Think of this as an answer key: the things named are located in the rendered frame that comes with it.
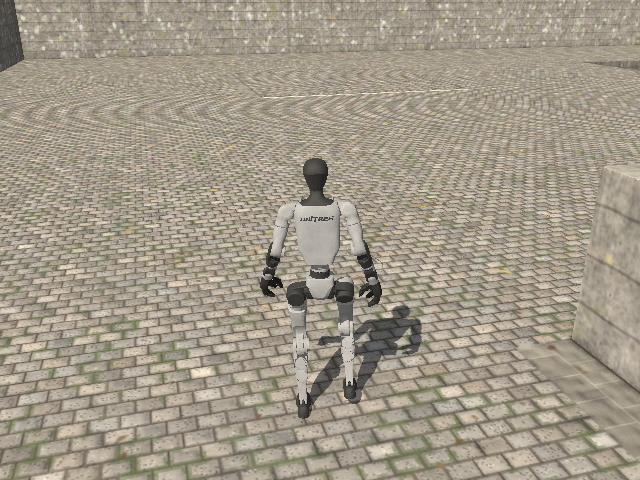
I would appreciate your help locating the right robot forearm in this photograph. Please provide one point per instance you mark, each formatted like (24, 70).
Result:
(367, 266)

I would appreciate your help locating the left robot upper arm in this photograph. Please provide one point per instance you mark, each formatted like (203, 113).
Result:
(285, 213)

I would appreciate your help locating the left robot forearm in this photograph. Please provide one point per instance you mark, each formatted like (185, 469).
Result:
(270, 265)

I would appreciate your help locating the robot left hand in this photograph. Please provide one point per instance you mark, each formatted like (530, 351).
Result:
(265, 283)

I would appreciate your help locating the right robot upper arm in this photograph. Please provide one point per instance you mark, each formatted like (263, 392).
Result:
(349, 211)

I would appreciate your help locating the robot shin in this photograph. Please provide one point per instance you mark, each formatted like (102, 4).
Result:
(301, 372)
(348, 353)

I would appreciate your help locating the robot right hand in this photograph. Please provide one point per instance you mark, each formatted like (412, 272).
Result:
(375, 290)

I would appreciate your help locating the robot right shin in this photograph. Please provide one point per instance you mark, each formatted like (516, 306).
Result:
(348, 353)

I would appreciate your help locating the robot left shin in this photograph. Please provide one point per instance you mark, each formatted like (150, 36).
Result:
(301, 372)

